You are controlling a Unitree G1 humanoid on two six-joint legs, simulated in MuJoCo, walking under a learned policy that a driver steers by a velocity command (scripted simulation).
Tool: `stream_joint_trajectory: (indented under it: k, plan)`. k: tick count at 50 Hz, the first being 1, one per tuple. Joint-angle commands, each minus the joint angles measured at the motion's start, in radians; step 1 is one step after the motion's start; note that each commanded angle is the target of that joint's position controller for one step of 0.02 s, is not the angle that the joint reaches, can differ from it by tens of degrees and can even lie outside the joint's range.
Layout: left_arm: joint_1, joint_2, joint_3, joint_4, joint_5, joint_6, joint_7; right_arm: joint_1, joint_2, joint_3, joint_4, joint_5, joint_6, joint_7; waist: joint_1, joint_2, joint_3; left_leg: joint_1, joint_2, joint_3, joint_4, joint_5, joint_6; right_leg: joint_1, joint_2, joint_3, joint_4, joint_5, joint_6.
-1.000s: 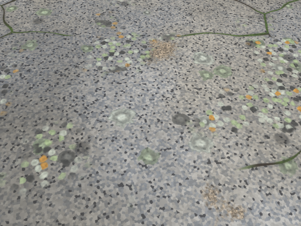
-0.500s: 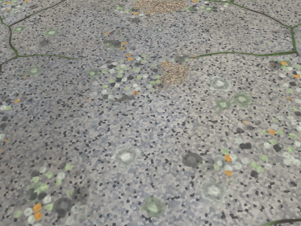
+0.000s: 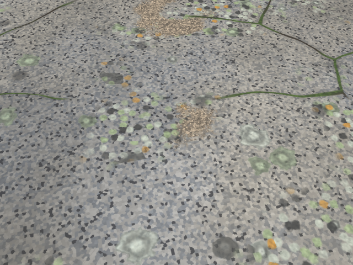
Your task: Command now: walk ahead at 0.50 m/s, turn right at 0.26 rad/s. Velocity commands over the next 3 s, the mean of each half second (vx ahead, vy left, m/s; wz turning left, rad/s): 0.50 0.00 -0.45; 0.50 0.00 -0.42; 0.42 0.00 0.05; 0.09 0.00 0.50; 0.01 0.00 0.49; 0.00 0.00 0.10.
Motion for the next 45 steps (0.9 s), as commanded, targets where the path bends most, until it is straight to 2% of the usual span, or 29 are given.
stream_joint_trajectory:
  k: [1, 4, 7, 10, 12, 13, 15, 16, 17, 18, 19, 20, 21, 22, 23, 24, 25, 28, 31, 33, 36, 39, 40, 41, 42, 43, 44, 45]
  plan:
    - [0.026, 0.05, 0.018, -0.047, 0.0, 0.015, 0.006, -0.019, -0.128, -0.032, -0.036, -0.007, -0.03, -0.009, 0.017, 0.114, -0.02, 0.085, 0.292, -0.207, -0.248, 0.135, 0.153, -0.131, -0.057, 0.075, -0.039, 0.104, 0.018]
    - [-0.028, 0.044, 0.021, -0.066, 0.008, 0.014, 0.002, -0.009, -0.14, -0.036, -0.015, -0.009, -0.027, -0.022, 0.006, 0.099, 0.001, 0.113, 0.274, -0.1, -0.265, 0.199, 0.133, -0.177, -0.04, 0.083, -0.185, 0.268, 0.03]
    - [-0.117, 0.023, 0.012, -0.095, 0.012, 0.007, -0.015, -0.004, -0.152, -0.035, -0.001, -0.003, -0.023, -0.032, -0.025, 0.094, 0.026, 0.117, 0.251, 0.001, -0.28, 0.218, 0.104, -0.133, -0.027, 0.013, -0.354, 0.401, 0.026]
    - [-0.211, 0.005, 0.002, -0.142, 0.013, 0.006, -0.031, 0.055, -0.168, -0.041, 0.032, 0.006, -0.008, -0.039, -0.064, 0.075, 0.057, 0.213, 0.283, 0.041, -0.261, 0.253, 0.099, -0.161, -0.02, -0.024, -0.449, 0.405, 0.009]
    - [-0.25, 0.009, 0.001, -0.175, 0.011, 0.008, -0.044, 0.078, -0.177, -0.046, 0.047, 0.014, 0.01, -0.04, -0.071, 0.077, 0.067, 0.305, 0.312, 0.058, -0.219, 0.317, 0.092, -0.199, -0.011, -0.046, -0.484, 0.341, -0.009]
    - [-0.259, 0.013, 0.003, -0.19, 0.01, 0.009, -0.051, 0.078, -0.183, -0.049, 0.051, 0.018, 0.02, -0.041, -0.065, 0.083, 0.066, 0.341, 0.324, 0.067, -0.188, 0.381, 0.085, -0.201, -0.003, -0.061, -0.495, 0.294, -0.022]
    - [-0.229, 0.038, 0.016, -0.205, 0.01, 0.012, -0.061, 0.053, -0.208, -0.057, 0.042, 0.023, 0.037, -0.05, -0.027, 0.114, 0.026, 0.377, 0.331, 0.096, -0.078, 0.676, 0.063, -0.114, 0.045, -0.116, -0.499, 0.193, -0.056]
    - [-0.174, 0.06, 0.029, -0.201, 0.01, 0.016, -0.062, 0.041, -0.221, -0.062, 0.036, 0.025, 0.045, -0.056, 0.009, 0.136, -0.018, 0.38, 0.327, 0.109, 0.02, 0.841, 0.051, -0.03, 0.082, -0.146, -0.489, 0.14, -0.077]
    - [-0.056, 0.096, 0.052, -0.177, 0.007, 0.019, -0.06, 0.026, -0.227, -0.063, 0.03, 0.024, 0.055, -0.061, 0.077, 0.135, -0.083, 0.346, 0.307, 0.127, 0.185, 0.92, 0.031, 0.125, 0.123, -0.164, -0.512, 0.134, -0.105]
    - [0.112, 0.158, 0.086, -0.136, 0.006, 0.022, -0.045, 0.017, -0.219, -0.057, 0.019, 0.024, 0.056, -0.066, 0.161, 0.095, -0.167, 0.199, 0.264, 0.142, 0.424, 0.801, -0.006, 0.395, 0.133, -0.113, -0.575, 0.184, -0.148]
    - [0.201, 0.273, 0.117, -0.119, 0.003, 0.03, -0.023, 0.092, -0.113, -0.023, -0.023, -0.01, 0.036, -0.055, 0.126, -0.133, -0.275, -0.209, 0.143, 0.134, 0.797, 0.158, -0.067, 0.779, -0.113, 0.31, -0.583, 0.154, -0.288]
    - [0.181, 0.266, 0.103, -0.148, 0.002, 0.018, -0.026, 0.085, -0.076, -0.001, -0.045, -0.001, -0.008, -0.036, 0.096, -0.165, -0.405, -0.463, -0.024, -0.083, 1.014, -0.442, -0.085, 0.946, -0.265, 0.791, -0.77, 0.008, -0.427]
    - [0.168, 0.189, 0.08, -0.15, 0.012, 0.009, -0.028, -0.036, -0.154, -0.022, -0.07, 0.04, -0.042, -0.019, 0.143, -0.075, -0.322, -0.573, 0.044, -0.184, 1.041, -0.384, -0.057, 0.899, -0.239, 0.688, -0.815, 0.002, -0.364]
    - [0.118, 0.153, 0.07, -0.154, 0.014, 0.001, -0.027, -0.084, -0.157, -0.021, -0.088, 0.054, -0.059, -0.015, 0.119, -0.026, -0.205, -0.584, 0.09, -0.17, 0.973, -0.292, -0.034, 0.763, -0.2, 0.543, -0.818, 0.055, -0.32]
    - [0.049, 0.124, 0.061, -0.167, 0.012, -0.002, -0.026, -0.087, -0.15, -0.023, -0.078, 0.034, -0.062, -0.022, 0.069, 0.045, -0.124, -0.53, 0.129, -0.163, 0.873, -0.228, -0.038, 0.605, -0.155, 0.433, -0.828, 0.153, -0.287]
    - [-0.004, 0.091, 0.05, -0.184, 0.018, -0.003, -0.023, -0.076, -0.164, -0.033, -0.07, 0.014, -0.053, -0.028, 0.033, 0.038, -0.088, -0.456, 0.156, -0.162, 0.797, -0.186, -0.048, 0.492, -0.12, 0.359, -0.849, 0.241, -0.27]
    - [-0.027, 0.084, 0.046, -0.199, 0.026, -0.002, -0.019, -0.06, -0.162, -0.037, -0.068, 0.007, -0.039, -0.027, 0.008, 0.017, -0.076, -0.399, 0.164, -0.163, 0.765, -0.16, -0.06, 0.419, -0.099, 0.333, -0.872, 0.285, -0.267]
    - [-0.01, 0.123, 0.056, -0.201, 0.02, -0.006, -0.003, -0.071, -0.125, -0.032, -0.083, -0.006, -0.012, -0.032, -0.005, 0.01, -0.054, -0.37, 0.151, -0.134, 0.628, -0.08, -0.113, 0.311, -0.066, 0.253, -0.9, 0.4, -0.273]
    - [0.034, 0.143, 0.063, -0.189, 0.014, 0.0, 0.014, -0.189, -0.095, -0.02, -0.121, -0.006, -0.01, -0.032, 0.035, -0.009, -0.027, -0.351, 0.114, -0.125, 0.387, 0.118, -0.137, 0.267, -0.012, 0.194, -0.893, 0.356, -0.227]
    - [0.063, 0.144, 0.064, -0.182, 0.011, 0.006, 0.018, -0.256, -0.083, -0.013, -0.142, 0.003, -0.016, -0.024, 0.066, -0.029, -0.023, -0.296, 0.08, -0.12, 0.251, 0.228, -0.136, 0.25, 0.005, 0.19, -0.882, 0.282, -0.198]
    - [0.108, 0.137, 0.063, -0.16, 0.004, 0.012, 0.02, -0.307, -0.103, -0.016, -0.166, 0.017, -0.025, -0.012, 0.086, -0.042, -0.021, -0.27, 0.063, -0.14, 0.161, 0.264, -0.123, 0.304, -0.027, 0.247, -0.843, 0.217, -0.184]
    - [0.13, 0.119, 0.058, -0.141, 0.012, 0.017, 0.026, -0.288, -0.134, -0.024, -0.163, 0.014, -0.04, 0.003, 0.075, -0.062, -0.023, -0.261, 0.073, -0.152, 0.118, 0.191, -0.082, 0.417, -0.083, 0.309, -0.762, 0.241, -0.17]
    - [0.127, 0.121, 0.059, -0.138, 0.015, 0.02, 0.027, -0.26, -0.142, -0.028, -0.157, 0.013, -0.045, 0.004, 0.06, -0.077, -0.025, -0.232, 0.069, -0.139, 0.111, 0.143, -0.063, 0.437, -0.092, 0.321, -0.734, 0.289, -0.163]
    - [0.116, 0.114, 0.056, -0.14, 0.016, 0.022, 0.025, -0.195, -0.154, -0.036, -0.139, 0.009, -0.049, 0.001, 0.022, -0.082, -0.046, -0.145, 0.053, -0.114, 0.076, 0.125, -0.037, 0.443, -0.072, 0.312, -0.674, 0.385, -0.147]
    - [0.112, 0.083, 0.044, -0.147, 0.021, 0.022, 0.021, -0.089, -0.186, -0.051, -0.115, -0.002, -0.054, -0.003, -0.028, -0.061, -0.129, 0.029, 0.083, -0.132, 0.08, 0.133, 0.004, 0.416, -0.016, 0.272, -0.528, 0.458, -0.12]
    - [0.149, 0.041, 0.025, -0.162, 0.038, 0.02, 0.02, 0.06, -0.245, -0.065, -0.1, -0.013, -0.055, -0.007, -0.07, 0.064, -0.278, 0.308, 0.247, -0.319, 0.12, 0.133, 0.08, 0.263, 0.059, 0.2, -0.247, 0.268, -0.081]
    - [0.289, -0.008, 0.01, -0.163, 0.002, 0.007, 0.017, 0.158, -0.302, -0.086, -0.042, -0.006, -0.039, 0.003, -0.023, 0.408, -0.362, 0.572, 0.423, -0.785, -0.018, -0.143, 0.235, -0.087, 0.194, 0.104, 0.062, -0.234, -0.01]
    - [0.243, 0.088, 0.023, -0.146, -0.007, 0.002, 0.019, 0.146, -0.204, -0.061, -0.053, 0.027, -0.037, 0.009, -0.055, 0.277, -0.279, 0.543, 0.423, -0.859, -0.08, -0.378, 0.211, -0.215, 0.137, 0.164, 0.172, -0.264, -0.009]
Next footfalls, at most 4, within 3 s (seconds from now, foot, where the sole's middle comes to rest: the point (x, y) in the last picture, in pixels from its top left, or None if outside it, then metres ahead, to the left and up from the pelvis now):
0.36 right None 0.35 -0.16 -0.78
0.84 left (192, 214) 0.69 -0.07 -0.78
1.34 right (273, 187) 0.81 -0.42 -0.78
1.84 left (219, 165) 0.93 -0.20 -0.78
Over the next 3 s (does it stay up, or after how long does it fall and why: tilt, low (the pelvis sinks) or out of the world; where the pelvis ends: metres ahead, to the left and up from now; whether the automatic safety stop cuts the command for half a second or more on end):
stays up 0.84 -0.28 0.00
